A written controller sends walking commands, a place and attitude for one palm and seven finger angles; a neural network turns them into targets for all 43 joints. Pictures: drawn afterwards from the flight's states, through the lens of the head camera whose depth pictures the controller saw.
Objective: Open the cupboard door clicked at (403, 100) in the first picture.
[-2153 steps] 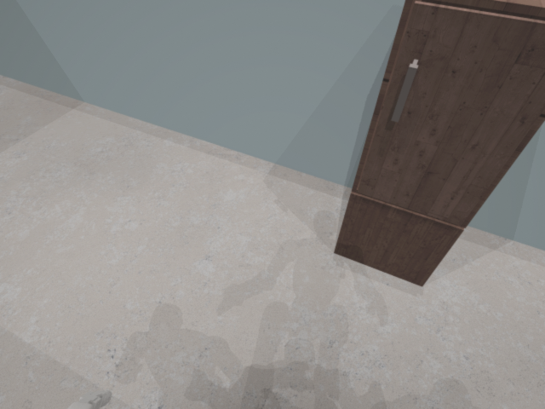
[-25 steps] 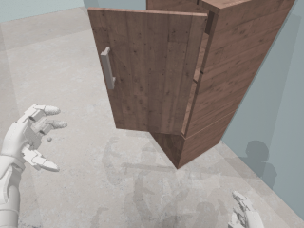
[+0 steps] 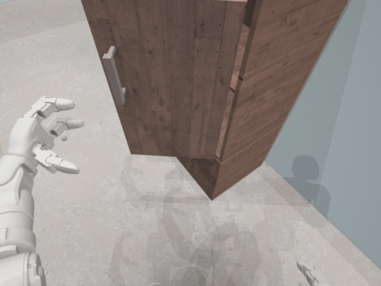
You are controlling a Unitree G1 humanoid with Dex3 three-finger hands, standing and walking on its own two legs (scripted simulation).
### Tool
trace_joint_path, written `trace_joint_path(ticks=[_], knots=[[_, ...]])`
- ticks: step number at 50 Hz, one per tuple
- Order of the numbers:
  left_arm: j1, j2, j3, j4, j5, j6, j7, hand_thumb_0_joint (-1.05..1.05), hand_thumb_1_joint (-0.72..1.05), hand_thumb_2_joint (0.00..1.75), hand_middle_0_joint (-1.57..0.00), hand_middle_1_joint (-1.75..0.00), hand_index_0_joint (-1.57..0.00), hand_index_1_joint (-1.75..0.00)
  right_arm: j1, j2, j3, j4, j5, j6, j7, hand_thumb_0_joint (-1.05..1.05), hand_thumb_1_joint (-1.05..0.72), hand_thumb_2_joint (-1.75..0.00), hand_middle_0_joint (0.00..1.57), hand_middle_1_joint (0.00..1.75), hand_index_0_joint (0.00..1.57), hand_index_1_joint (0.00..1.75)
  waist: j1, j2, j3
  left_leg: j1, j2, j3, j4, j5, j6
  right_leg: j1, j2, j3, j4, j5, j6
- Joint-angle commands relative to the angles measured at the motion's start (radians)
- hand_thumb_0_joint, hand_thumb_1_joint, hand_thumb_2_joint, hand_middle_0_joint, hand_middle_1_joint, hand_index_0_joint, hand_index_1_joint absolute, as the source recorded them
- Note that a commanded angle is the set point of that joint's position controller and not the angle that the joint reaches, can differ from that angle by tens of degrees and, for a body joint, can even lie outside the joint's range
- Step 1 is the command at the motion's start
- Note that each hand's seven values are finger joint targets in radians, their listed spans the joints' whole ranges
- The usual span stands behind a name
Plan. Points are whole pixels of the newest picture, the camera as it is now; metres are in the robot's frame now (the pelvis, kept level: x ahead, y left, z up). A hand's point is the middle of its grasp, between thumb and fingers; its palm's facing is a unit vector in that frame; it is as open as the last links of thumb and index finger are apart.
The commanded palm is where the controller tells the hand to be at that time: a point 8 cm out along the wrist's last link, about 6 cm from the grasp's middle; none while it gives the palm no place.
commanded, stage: move the hooked fingers beside the handle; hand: left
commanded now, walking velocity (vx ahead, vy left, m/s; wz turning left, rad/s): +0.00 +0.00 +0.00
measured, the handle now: (116, 76) +0.60 +0.21 +0.08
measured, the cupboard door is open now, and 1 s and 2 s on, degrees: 51 51 51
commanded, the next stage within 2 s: slide the fingers in behind the handle in 2.00 s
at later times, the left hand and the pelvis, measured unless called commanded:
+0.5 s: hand (73, 112) +0.45 +0.27 +0.10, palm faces -0.05 -1.00 +0.02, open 14.0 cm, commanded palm +0.44 +0.32 +0.09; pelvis +0.01 +0.01 -0.01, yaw -1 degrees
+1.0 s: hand (86, 87) +0.53 +0.26 +0.10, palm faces -0.05 -1.00 +0.02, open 14.0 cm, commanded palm +0.52 +0.31 +0.09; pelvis +0.01 +0.03 -0.02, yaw -2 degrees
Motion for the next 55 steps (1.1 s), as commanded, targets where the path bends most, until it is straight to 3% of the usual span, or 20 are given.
trace_joint_path(ticks=[1,5,9,12,15,18,19,23,26,30,33,34,37,40,42,43,45,48,53,55], knots=[[-0.365,0.311,0.072,-0.180,-0.011,-0.091,0.005,0.00,-0.50,0.30,-0.30,-1.20,-0.30,-1.20,0.024,-0.159,-0.065,-0.118,-0.004,-0.025,-0.007,0.00,-0.90,-0.90,0.20,0.30,0.20,0.30,0.008,0.075,-0.335,0.160,-0.007,-0.072,-0.073,0.270,0.003,0.118,-0.012,0.091,-0.068,0.303,0.027],[-0.440,0.359,0.102,-0.099,-0.006,-0.108,-0.002,0.00,-0.50,0.30,-0.30,-1.20,-0.30,-1.20,0.052,-0.167,-0.068,-0.097,-0.006,-0.002,-0.008,0.00,-0.90,-0.90,0.20,0.30,0.20,0.30,-0.005,0.055,-0.330,0.130,-0.005,-0.070,-0.064,0.251,0.006,0.107,-0.009,0.096,-0.064,0.297,0.030],[-0.499,0.359,0.081,-0.080,0.004,-0.123,-0.016,0.00,-0.50,0.30,-0.30,-1.20,-0.30,-1.20,0.075,-0.170,-0.071,-0.088,-0.008,0.015,-0.005,0.00,-0.90,-0.90,0.20,0.30,0.20,0.30,-0.014,0.110,-0.389,0.176,-0.003,-0.072,-0.046,0.327,0.004,0.093,-0.005,0.090,-0.047,0.353,0.026],[-0.524,0.361,0.079,-0.012,0.004,-0.124,-0.019,0.00,-0.50,0.30,-0.30,-1.20,-0.30,-1.20,0.091,-0.172,-0.070,-0.083,-0.009,0.032,-0.003,0.00,-0.90,-0.90,0.20,0.30,0.20,0.30,-0.022,0.068,-0.361,0.154,0.001,-0.076,-0.040,0.323,0.006,0.068,0.001,0.083,-0.046,0.339,0.025],[-0.598,0.348,0.047,0.053,0.020,-0.124,-0.019,0.00,-0.50,0.30,-0.30,-1.20,-0.30,-1.20,0.101,-0.177,-0.070,-0.071,-0.009,0.047,-0.003,0.00,-0.90,-0.90,0.20,0.30,0.20,0.30,-0.046,0.075,-0.330,0.134,0.003,-0.080,-0.042,0.280,0.007,0.021,-0.001,0.080,-0.047,0.298,0.029],[-0.616,0.418,0.102,0.066,0.030,-0.140,-0.010,0.00,-0.50,0.30,-0.30,-1.20,-0.30,-1.20,0.122,-0.184,-0.076,-0.070,-0.016,0.061,0.000,0.00,-0.90,-0.90,0.20,0.30,0.20,0.30,-0.029,0.097,-0.405,0.160,0.004,-0.085,-0.025,0.332,0.003,0.034,0.001,0.082,-0.029,0.325,0.025],[-0.636,0.376,0.060,0.068,0.033,-0.145,-0.013,0.00,-0.50,0.30,-0.30,-1.20,-0.30,-1.20,0.123,-0.179,-0.072,-0.071,-0.016,0.065,0.003,0.00,-0.90,-0.90,0.20,0.30,0.20,0.30,-0.041,0.120,-0.412,0.178,0.004,-0.084,-0.024,0.345,0.001,0.023,0.002,0.080,-0.029,0.330,0.027],[-0.709,0.434,0.088,0.156,0.049,-0.152,-0.004,0.00,-0.50,0.30,-0.30,-1.20,-0.30,-1.20,0.140,-0.188,-0.069,-0.058,-0.018,0.089,0.003,0.00,-0.90,-0.90,0.20,0.30,0.20,0.30,-0.062,0.069,-0.370,0.110,0.009,-0.083,-0.010,0.306,0.008,-0.003,0.006,0.084,-0.025,0.307,0.032],[-0.778,0.419,0.051,0.169,0.072,-0.160,0.001,0.00,-0.50,0.30,-0.30,-1.20,-0.30,-1.20,0.150,-0.188,-0.066,-0.055,-0.021,0.098,0.005,0.00,-0.90,-0.90,0.20,0.30,0.20,0.30,-0.078,0.133,-0.376,0.128,0.011,-0.095,-0.007,0.284,0.004,-0.057,0.006,0.080,-0.021,0.255,0.029],[-0.837,0.469,0.078,0.208,0.084,-0.172,0.008,0.00,-0.50,0.30,-0.30,-1.20,-0.30,-1.20,0.179,-0.198,-0.068,-0.038,-0.028,0.114,0.004,0.00,-0.90,-0.90,0.20,0.30,0.20,0.30,-0.092,0.125,-0.415,0.146,0.019,-0.109,0.011,0.299,0.000,-0.090,0.012,0.075,-0.012,0.241,0.029],[-0.878,0.488,0.087,0.195,0.087,-0.182,0.005,0.00,-0.50,0.30,-0.30,-1.20,-0.30,-1.20,0.202,-0.201,-0.069,-0.030,-0.035,0.123,0.006,0.00,-0.90,-0.90,0.20,0.30,0.20,0.30,-0.087,0.173,-0.499,0.202,0.022,-0.121,0.026,0.379,-0.010,-0.095,0.015,0.069,0.006,0.274,0.026],[-0.871,0.470,0.072,0.202,0.092,-0.181,0.004,0.00,-0.50,0.30,-0.30,-1.20,-0.30,-1.20,0.206,-0.199,-0.069,-0.029,-0.035,0.128,0.009,0.00,-0.90,-0.90,0.20,0.30,0.20,0.30,-0.091,0.192,-0.497,0.222,0.024,-0.125,0.031,0.405,-0.014,-0.118,0.016,0.065,0.006,0.277,0.025],[-0.875,0.470,0.071,0.262,0.093,-0.165,0.007,0.00,-0.50,0.30,-0.30,-1.20,-0.30,-1.20,0.226,-0.204,-0.067,-0.022,-0.038,0.145,0.010,0.00,-0.90,-0.90,0.20,0.30,0.20,0.30,-0.104,0.137,-0.452,0.193,0.030,-0.132,0.035,0.414,-0.011,-0.144,0.024,0.054,0.007,0.268,0.025],[-0.930,0.438,0.024,0.301,0.117,-0.140,0.018,0.00,-0.50,0.30,-0.30,-1.20,-0.30,-1.20,0.240,-0.207,-0.066,-0.016,-0.040,0.157,0.014,0.00,-0.90,-0.90,0.20,0.30,0.20,0.30,-0.128,0.162,-0.401,0.176,0.034,-0.141,0.030,0.359,-0.013,-0.209,0.022,0.050,-0.001,0.213,0.029],[-0.960,0.472,0.050,0.311,0.122,-0.141,0.037,0.00,-0.50,0.30,-0.30,-1.20,-0.30,-1.20,0.257,-0.211,-0.065,-0.013,-0.044,0.164,0.012,0.00,-0.90,-0.90,0.20,0.30,0.20,0.30,-0.133,0.143,-0.394,0.165,0.034,-0.147,0.033,0.366,-0.012,-0.212,0.025,0.047,0.004,0.213,0.025],[-0.988,0.514,0.073,0.292,0.131,-0.145,0.045,0.00,-0.50,0.30,-0.30,-1.20,-0.30,-1.20,0.268,-0.217,-0.067,-0.012,-0.047,0.168,0.012,0.00,-0.90,-0.90,0.20,0.30,0.20,0.30,-0.133,0.147,-0.440,0.173,0.036,-0.147,0.037,0.379,-0.013,-0.198,0.024,0.052,0.008,0.225,0.030],[-1.001,0.521,0.075,0.314,0.141,-0.146,0.056,0.00,-0.50,0.30,-0.30,-1.20,-0.30,-1.20,0.281,-0.215,-0.063,-0.013,-0.050,0.173,0.014,0.00,-0.90,-0.90,0.20,0.30,0.20,0.30,-0.143,0.143,-0.457,0.159,0.036,-0.142,0.049,0.376,-0.010,-0.197,0.025,0.056,0.011,0.232,0.032],[-1.059,0.558,0.085,0.314,0.162,-0.162,0.068,0.00,-0.50,0.30,-0.30,-1.20,-0.30,-1.20,0.294,-0.216,-0.061,-0.009,-0.055,0.181,0.018,0.00,-0.90,-0.90,0.20,0.30,0.20,0.30,-0.145,0.214,-0.477,0.187,0.039,-0.154,0.060,0.401,-0.024,-0.230,0.028,0.052,0.021,0.217,0.028],[-1.115,0.605,0.091,0.390,0.189,-0.142,0.077,0.00,-0.50,0.30,-0.30,-1.20,-0.30,-1.20,0.326,-0.228,-0.053,-0.001,-0.061,0.194,0.014,0.00,-0.90,-0.90,0.20,0.30,0.20,0.30,-0.178,0.185,-0.473,0.142,0.043,-0.161,0.077,0.377,-0.016,-0.250,0.031,0.051,0.025,0.207,0.033],[-1.127,0.576,0.067,0.369,0.196,-0.137,0.073,0.00,-0.50,0.30,-0.30,-1.20,-0.30,-1.20,0.341,-0.224,-0.056,0.003,-0.067,0.198,0.019,0.00,-0.90,-0.90,0.20,0.30,0.20,0.30,-0.179,0.244,-0.517,0.195,0.047,-0.165,0.089,0.437,-0.024,-0.271,0.032,0.047,0.030,0.226,0.030]])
